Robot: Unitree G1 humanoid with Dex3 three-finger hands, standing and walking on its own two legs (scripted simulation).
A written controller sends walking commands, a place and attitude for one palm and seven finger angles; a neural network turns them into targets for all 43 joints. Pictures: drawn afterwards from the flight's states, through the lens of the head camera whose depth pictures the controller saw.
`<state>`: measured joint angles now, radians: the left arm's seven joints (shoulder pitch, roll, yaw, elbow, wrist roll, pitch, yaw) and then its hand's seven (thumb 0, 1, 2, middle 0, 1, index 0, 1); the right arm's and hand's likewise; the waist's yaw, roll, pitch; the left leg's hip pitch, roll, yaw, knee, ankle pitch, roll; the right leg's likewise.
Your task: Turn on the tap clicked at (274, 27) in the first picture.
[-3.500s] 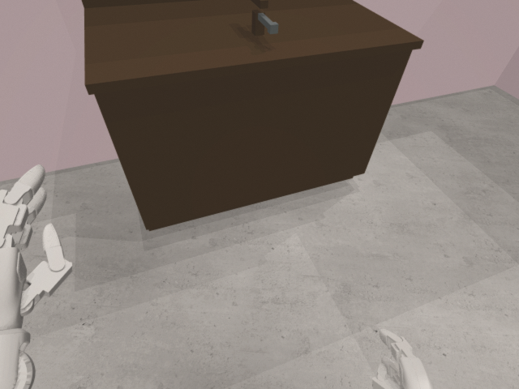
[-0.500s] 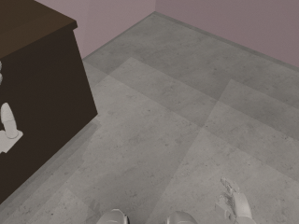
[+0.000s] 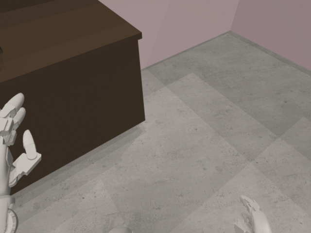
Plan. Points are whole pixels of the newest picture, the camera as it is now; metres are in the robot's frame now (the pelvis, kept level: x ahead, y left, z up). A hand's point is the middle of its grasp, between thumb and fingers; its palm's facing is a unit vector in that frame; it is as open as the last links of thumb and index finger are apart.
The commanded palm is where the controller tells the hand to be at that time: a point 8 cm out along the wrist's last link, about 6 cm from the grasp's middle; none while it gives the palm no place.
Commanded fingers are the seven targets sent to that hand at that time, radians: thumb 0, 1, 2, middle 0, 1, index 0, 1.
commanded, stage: turn to face it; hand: left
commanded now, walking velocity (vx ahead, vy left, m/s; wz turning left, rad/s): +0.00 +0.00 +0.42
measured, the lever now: out of the picture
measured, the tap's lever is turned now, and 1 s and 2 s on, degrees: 0 0 0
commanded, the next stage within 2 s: take the last steps up to it in 0.32 s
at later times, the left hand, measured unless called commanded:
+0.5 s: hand out of the picture +0.10 +0.25 +0.16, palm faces +0.59 -0.69 -0.41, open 7.4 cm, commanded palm +0.04 +0.28 +0.17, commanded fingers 0.00 0.90 0.90 -0.20 -0.30 -0.20 -0.30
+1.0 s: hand out of the picture +0.05 +0.30 +0.17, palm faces +0.67 -0.65 -0.35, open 7.4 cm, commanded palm -0.02 +0.32 +0.17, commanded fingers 0.00 0.90 0.90 -0.20 -0.30 -0.20 -0.30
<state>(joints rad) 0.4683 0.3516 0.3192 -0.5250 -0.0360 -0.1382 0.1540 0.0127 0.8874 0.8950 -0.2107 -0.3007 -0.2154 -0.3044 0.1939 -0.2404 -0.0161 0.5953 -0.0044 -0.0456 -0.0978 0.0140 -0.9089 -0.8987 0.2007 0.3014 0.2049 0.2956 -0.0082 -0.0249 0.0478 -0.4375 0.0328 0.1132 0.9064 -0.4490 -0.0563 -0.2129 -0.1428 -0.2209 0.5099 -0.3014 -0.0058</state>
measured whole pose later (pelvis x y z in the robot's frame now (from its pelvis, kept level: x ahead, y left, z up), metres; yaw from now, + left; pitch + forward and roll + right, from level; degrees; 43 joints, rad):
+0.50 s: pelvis -0.06 -0.03 -0.01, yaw +12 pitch -1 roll +0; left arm 0.42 0.34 0.33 -0.46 -0.04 -0.15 0.15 0.01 0.89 0.90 -0.21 -0.30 -0.21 -0.30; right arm 0.19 -0.17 0.04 0.63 0.00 -0.09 -0.03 0.01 -0.90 -0.90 0.21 0.30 0.21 0.30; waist 0.04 0.06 0.06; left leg -0.41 0.02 -0.04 0.78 -0.39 -0.02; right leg -0.28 -0.01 -0.12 0.58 -0.27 -0.03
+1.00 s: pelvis -0.09 +0.00 -0.01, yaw +18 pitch -1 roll +0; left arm 0.42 0.35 0.34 -0.45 0.00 -0.21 0.16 0.01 0.89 0.90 -0.21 -0.30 -0.21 -0.30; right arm 0.25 -0.16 0.00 0.64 0.01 -0.11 -0.05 0.01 -0.91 -0.90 0.20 0.30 0.20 0.30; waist 0.00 -0.02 -0.01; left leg -0.19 0.06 0.10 0.51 -0.30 0.01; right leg -0.48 -0.07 -0.11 1.00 -0.40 0.03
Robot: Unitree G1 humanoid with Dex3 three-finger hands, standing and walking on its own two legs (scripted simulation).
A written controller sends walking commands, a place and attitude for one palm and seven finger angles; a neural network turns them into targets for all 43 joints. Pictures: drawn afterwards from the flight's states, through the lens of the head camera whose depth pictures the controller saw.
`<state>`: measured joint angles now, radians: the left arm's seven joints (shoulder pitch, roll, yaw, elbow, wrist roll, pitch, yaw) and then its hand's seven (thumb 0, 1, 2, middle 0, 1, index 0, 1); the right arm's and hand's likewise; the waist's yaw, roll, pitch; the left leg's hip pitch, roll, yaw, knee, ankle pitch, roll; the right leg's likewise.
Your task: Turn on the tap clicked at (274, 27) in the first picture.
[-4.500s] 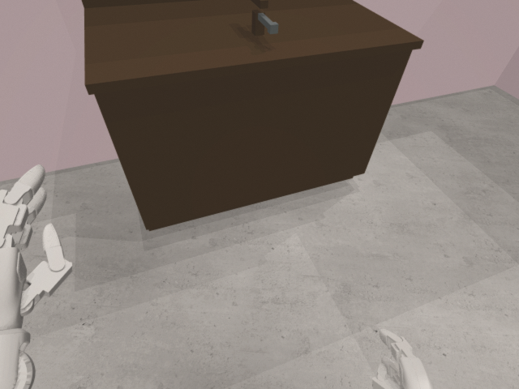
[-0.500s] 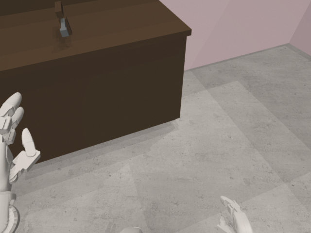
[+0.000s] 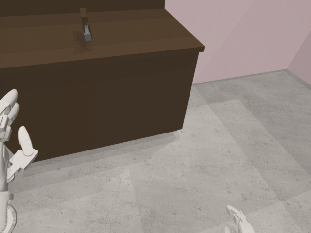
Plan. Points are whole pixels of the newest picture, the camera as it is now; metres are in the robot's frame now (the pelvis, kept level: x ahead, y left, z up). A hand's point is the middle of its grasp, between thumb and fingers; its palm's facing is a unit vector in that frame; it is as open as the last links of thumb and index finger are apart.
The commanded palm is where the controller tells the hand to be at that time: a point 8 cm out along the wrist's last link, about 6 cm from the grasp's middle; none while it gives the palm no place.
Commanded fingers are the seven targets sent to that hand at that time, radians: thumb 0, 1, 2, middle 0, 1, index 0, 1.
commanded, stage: take the last steps up to it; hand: left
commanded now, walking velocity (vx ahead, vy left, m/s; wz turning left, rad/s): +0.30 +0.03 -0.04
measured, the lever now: (87, 36) +0.89 +0.37 +0.10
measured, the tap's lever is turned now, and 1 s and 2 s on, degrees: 0 0 0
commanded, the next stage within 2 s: none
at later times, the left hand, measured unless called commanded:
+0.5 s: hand (48, 123) +0.29 +0.25 +0.18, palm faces +0.40 -0.83 -0.39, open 7.4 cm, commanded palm +0.24 +0.30 +0.18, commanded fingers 0.00 0.90 0.90 -0.20 -0.30 -0.20 -0.30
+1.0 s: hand (83, 95) +0.40 +0.22 +0.16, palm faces +0.37 -0.82 -0.44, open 7.4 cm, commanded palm +0.33 +0.27 +0.18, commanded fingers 0.00 0.90 0.90 -0.20 -0.30 -0.20 -0.30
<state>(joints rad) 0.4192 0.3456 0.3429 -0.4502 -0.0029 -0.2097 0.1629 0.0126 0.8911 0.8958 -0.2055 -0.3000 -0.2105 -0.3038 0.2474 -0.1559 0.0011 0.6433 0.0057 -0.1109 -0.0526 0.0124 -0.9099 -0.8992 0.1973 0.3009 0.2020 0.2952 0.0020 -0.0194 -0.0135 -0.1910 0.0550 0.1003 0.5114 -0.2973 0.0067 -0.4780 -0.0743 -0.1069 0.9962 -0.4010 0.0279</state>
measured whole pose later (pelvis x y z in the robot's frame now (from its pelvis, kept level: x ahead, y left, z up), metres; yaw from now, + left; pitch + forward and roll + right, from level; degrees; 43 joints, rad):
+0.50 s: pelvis +0.08 +0.02 -0.01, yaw -1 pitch -1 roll +0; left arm 0.50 0.38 0.37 -0.59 -0.02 -0.24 0.17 0.01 0.89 0.89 -0.21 -0.30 -0.22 -0.30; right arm 0.23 -0.27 -0.05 0.60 0.00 -0.07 -0.08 0.01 -0.91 -0.90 0.20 0.30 0.20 0.30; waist 0.01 -0.05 0.06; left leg -0.31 0.07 0.15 0.54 -0.19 0.01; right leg -0.24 -0.09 -0.14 0.62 -0.34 0.01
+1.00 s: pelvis +0.17 -0.01 -0.01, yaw -1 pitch +0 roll +0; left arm 0.43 0.33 0.34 -0.47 -0.02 -0.20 0.14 0.01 0.89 0.90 -0.21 -0.30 -0.22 -0.30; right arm 0.17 -0.21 0.01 0.68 0.00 -0.05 -0.04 0.01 -0.91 -0.90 0.20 0.30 0.21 0.30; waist 0.00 0.04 0.08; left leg -0.47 0.07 0.06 1.13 -0.42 -0.03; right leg -0.29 -0.05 -0.19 0.58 -0.29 -0.05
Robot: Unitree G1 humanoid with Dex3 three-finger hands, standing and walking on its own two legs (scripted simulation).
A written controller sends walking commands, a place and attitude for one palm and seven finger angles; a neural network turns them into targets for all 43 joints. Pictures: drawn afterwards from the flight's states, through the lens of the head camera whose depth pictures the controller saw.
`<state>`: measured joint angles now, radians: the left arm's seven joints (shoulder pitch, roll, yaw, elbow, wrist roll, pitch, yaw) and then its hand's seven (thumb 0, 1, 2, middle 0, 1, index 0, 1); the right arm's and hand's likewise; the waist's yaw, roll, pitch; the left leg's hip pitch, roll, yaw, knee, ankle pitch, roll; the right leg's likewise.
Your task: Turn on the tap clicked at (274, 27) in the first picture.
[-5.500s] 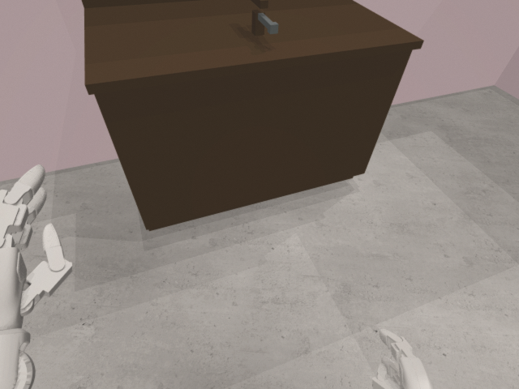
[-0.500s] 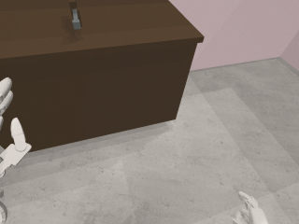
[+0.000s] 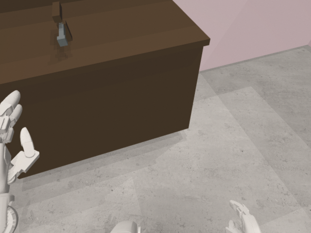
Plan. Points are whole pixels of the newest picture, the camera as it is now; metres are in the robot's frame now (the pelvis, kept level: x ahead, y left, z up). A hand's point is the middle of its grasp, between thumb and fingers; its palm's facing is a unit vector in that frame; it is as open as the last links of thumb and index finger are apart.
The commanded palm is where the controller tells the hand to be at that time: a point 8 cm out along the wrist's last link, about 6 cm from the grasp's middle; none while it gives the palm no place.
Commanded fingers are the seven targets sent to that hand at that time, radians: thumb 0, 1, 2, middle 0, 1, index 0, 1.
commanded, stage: take the last steps up to it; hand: left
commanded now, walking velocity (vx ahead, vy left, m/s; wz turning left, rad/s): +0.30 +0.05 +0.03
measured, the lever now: (62, 40) +0.72 +0.40 +0.11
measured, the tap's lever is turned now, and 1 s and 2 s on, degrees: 0 0 0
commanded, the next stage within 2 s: come to a stop and stand still in 1.26 s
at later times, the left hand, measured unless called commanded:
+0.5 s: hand (59, 103) +0.33 +0.22 +0.19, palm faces +0.37 -0.80 -0.47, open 7.4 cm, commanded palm +0.28 +0.27 +0.18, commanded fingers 0.00 0.90 0.90 -0.20 -0.30 -0.20 -0.30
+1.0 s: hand (69, 72) +0.44 +0.24 +0.18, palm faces +0.42 -0.82 -0.39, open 7.4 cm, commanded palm +0.37 +0.28 +0.18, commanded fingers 0.00 0.90 0.90 -0.20 -0.30 -0.20 -0.30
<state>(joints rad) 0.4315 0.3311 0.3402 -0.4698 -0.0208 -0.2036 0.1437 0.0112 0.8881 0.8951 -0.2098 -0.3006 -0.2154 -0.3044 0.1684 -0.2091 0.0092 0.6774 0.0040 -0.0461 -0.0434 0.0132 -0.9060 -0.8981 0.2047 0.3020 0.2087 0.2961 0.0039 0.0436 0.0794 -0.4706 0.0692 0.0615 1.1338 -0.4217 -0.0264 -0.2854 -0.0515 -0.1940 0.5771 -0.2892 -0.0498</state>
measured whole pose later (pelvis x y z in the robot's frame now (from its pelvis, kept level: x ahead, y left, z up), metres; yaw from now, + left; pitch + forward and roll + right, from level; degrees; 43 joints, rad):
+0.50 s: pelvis +0.12 -0.01 +0.00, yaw -1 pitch +0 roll +0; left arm 0.50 0.39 0.37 -0.55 -0.03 -0.22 0.15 0.01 0.89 0.90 -0.21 -0.30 -0.21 -0.30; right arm 0.21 -0.12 0.04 0.59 0.00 -0.10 -0.04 0.01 -0.91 -0.90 0.20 0.30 0.21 0.30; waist 0.00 0.03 0.05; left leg -0.24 0.12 0.15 0.54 -0.29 -0.04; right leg -0.38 -0.07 -0.16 0.66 -0.33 0.03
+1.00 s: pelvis +0.21 +0.00 +0.00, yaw +1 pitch -1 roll +1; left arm 0.41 0.40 0.38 -0.51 -0.03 -0.23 0.17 0.01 0.89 0.90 -0.21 -0.30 -0.22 -0.30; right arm 0.18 -0.20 -0.03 0.59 0.01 -0.07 -0.07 0.01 -0.91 -0.90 0.20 0.30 0.20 0.29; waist -0.01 -0.04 0.07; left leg -0.31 0.05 0.15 0.57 -0.25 0.03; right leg -0.37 -0.06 -0.08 0.99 -0.51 0.01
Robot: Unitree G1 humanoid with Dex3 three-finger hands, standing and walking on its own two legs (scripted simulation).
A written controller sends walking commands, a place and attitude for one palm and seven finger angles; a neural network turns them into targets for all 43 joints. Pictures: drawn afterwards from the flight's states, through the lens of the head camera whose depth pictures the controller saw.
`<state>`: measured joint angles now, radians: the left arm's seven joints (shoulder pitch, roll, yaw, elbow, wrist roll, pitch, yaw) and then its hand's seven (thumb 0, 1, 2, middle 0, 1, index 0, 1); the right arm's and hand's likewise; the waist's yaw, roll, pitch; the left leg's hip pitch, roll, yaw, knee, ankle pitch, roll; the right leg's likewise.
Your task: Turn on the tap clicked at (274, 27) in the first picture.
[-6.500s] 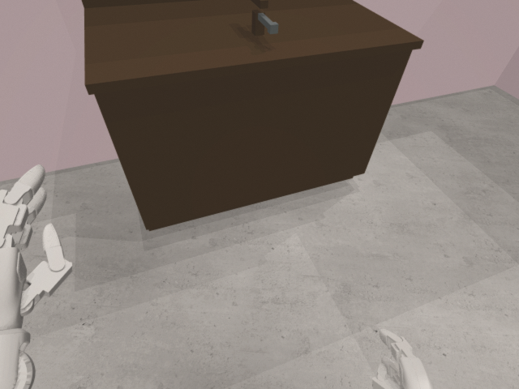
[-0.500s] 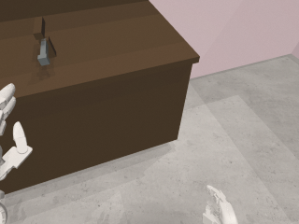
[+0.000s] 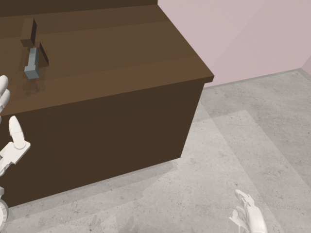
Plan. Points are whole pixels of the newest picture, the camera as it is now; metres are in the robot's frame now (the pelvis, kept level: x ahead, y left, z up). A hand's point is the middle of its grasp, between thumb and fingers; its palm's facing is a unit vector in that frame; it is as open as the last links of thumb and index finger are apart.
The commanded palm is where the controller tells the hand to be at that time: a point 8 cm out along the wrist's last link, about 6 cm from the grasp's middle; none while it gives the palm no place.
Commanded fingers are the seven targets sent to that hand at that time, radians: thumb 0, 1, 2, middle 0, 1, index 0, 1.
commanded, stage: take the last steps up to it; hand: left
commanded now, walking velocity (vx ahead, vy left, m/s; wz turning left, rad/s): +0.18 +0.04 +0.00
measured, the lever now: (32, 72) +0.51 +0.39 +0.11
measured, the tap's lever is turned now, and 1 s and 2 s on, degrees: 0 0 0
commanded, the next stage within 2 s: come to a stop and stand still in 0.26 s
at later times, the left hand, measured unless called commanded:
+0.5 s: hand (56, 121) +0.29 +0.22 +0.17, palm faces +0.37 -0.83 -0.42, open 7.4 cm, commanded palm +0.23 +0.27 +0.19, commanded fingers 0.00 0.90 0.90 -0.20 -0.30 -0.20 -0.30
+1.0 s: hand (65, 134) +0.26 +0.19 +0.17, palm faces +0.37 -0.85 -0.38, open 7.4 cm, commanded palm +0.21 +0.24 +0.19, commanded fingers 0.00 0.90 0.90 -0.20 -0.30 -0.20 -0.30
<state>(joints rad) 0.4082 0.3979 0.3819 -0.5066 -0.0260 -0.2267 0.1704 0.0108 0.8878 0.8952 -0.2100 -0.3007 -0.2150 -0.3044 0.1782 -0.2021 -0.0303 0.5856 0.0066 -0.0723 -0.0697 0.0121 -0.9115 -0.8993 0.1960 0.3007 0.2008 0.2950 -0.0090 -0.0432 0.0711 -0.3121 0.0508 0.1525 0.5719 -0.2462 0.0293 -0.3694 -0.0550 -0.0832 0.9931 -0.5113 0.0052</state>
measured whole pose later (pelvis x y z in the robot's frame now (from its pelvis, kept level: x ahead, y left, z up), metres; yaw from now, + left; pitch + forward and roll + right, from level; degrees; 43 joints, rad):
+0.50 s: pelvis +0.07 -0.01 +0.00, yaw +1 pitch -1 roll +0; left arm 0.51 0.36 0.35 -0.58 -0.03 -0.21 0.16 0.01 0.89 0.89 -0.21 -0.30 -0.22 -0.30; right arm 0.18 -0.26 -0.02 0.58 0.00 -0.04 -0.06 0.01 -0.91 -0.90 0.20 0.30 0.20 0.30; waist -0.01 -0.01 0.10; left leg -0.32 0.04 0.11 0.55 -0.20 -0.02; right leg -0.24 -0.06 -0.16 0.55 -0.30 -0.01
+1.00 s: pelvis +0.05 -0.04 +0.00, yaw -1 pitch -2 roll -1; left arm 0.49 0.34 0.31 -0.50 -0.05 -0.15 0.15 0.01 0.89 0.89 -0.21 -0.30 -0.22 -0.30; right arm 0.21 -0.21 0.03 0.62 0.01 -0.05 -0.06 0.01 -0.91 -0.90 0.20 0.30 0.21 0.30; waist 0.00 0.04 0.04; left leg -0.28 0.04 0.02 0.58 -0.27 -0.02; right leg -0.24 0.03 -0.12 0.53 -0.26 -0.06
